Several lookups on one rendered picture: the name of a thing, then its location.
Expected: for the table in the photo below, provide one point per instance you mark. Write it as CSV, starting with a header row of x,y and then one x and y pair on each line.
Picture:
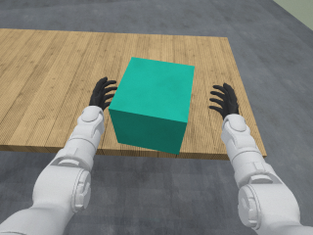
x,y
47,78

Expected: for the robot right hand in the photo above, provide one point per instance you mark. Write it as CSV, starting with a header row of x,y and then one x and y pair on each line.
x,y
229,104

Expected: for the carton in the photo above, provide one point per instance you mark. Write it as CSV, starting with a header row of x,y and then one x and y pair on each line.
x,y
150,107

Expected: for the robot right forearm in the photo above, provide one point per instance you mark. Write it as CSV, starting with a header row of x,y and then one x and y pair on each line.
x,y
244,155

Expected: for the right robot upper arm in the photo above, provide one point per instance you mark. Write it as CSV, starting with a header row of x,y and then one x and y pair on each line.
x,y
270,209

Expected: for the left robot upper arm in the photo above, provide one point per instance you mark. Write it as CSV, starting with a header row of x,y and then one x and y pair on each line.
x,y
61,191

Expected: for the robot left hand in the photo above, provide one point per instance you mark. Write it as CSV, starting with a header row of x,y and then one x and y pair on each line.
x,y
98,97

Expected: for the robot left forearm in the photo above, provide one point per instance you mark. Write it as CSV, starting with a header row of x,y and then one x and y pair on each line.
x,y
82,144

